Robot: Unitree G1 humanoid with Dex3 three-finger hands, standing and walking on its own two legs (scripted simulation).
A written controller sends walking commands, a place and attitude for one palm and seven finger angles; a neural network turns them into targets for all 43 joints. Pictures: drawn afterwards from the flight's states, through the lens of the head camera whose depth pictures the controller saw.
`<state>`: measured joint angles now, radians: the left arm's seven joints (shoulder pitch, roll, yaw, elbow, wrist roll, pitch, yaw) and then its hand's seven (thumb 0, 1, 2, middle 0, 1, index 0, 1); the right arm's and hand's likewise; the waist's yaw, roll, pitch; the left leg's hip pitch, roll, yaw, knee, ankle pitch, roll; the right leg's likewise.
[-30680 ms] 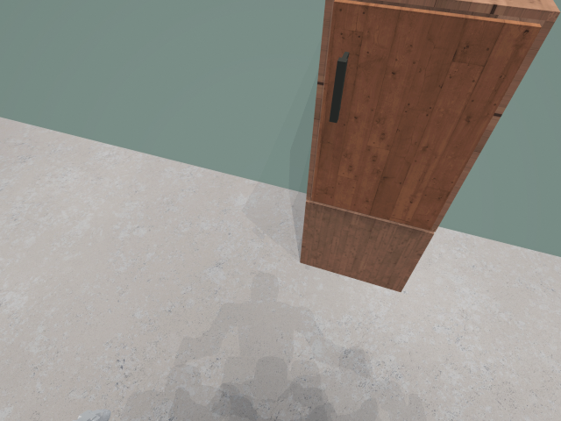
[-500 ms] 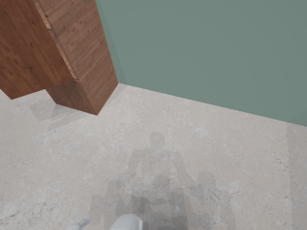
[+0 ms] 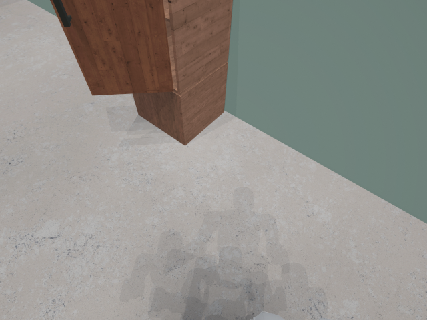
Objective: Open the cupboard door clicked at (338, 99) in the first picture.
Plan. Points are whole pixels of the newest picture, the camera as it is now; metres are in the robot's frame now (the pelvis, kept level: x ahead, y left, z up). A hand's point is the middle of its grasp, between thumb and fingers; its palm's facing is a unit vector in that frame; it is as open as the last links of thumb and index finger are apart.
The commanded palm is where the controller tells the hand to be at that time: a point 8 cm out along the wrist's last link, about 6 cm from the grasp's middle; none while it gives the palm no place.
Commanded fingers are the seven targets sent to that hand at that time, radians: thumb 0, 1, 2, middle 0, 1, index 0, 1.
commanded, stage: turn to face it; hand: left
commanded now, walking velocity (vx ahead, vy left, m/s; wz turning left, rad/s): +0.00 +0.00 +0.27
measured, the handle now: (59, 0) +1.01 +0.60 +0.08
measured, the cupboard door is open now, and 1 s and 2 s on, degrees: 45 45 45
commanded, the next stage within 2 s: take the last steps up to it in 0.16 s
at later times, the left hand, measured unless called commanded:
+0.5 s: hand out of the picture -0.01 +0.18 -0.18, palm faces +0.28 -0.94 -0.20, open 7.3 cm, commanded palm none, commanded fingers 0.00 0.90 0.90 -0.20 -0.30 -0.20 -0.30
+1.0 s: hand (115, 261) +0.25 +0.25 -0.17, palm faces +0.20 -0.96 -0.18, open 7.4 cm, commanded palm none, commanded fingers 0.00 0.90 0.90 -0.20 -0.30 -0.20 -0.30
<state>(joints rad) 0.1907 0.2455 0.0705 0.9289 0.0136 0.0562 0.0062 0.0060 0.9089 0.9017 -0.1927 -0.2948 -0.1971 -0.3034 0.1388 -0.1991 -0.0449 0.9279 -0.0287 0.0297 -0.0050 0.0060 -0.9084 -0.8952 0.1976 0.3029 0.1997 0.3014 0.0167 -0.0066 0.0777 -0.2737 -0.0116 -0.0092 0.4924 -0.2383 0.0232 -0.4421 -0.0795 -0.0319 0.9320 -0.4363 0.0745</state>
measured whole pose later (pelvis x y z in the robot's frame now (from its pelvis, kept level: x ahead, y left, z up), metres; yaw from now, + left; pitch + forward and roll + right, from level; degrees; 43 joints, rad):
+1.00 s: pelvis +0.16 +0.06 -0.01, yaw +14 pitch +0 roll +1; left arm 0.08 0.15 0.04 0.97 0.02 -0.01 -0.02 0.01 0.91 0.90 -0.19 -0.29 -0.20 -0.30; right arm 0.47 -0.13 -0.02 1.15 -0.03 -0.05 -0.02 0.01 -0.91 -0.90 0.20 0.30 0.20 0.30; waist -0.04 0.01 0.07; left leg 0.07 -0.08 0.07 0.37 -0.43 0.07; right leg -0.44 -0.06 -0.12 0.65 -0.24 -0.03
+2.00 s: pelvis +0.49 +0.24 -0.01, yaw +14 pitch +0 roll +1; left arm 0.12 0.16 0.03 1.00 0.01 -0.05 0.00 0.00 0.92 0.90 -0.19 -0.29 -0.20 -0.30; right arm 0.39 -0.16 -0.02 1.15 -0.01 -0.01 -0.03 0.01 -0.92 -0.90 0.20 0.30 0.20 0.30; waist -0.03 0.03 0.07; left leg -0.17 0.01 0.12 0.72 -0.52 0.00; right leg -0.33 -0.04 -0.12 0.61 -0.28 -0.04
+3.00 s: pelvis +0.50 +0.22 +0.00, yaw +14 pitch +0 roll +0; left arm 0.23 0.16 0.02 1.11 0.00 0.02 0.02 0.01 0.94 0.90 -0.20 -0.30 -0.20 -0.30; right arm 0.30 -0.15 -0.03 1.15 -0.02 0.02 -0.03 0.01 -0.91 -0.90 0.19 0.30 0.20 0.30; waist -0.02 0.00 0.03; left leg -0.25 0.05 0.01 0.47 -0.22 -0.04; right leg -0.14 -0.02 -0.05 0.47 -0.33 0.00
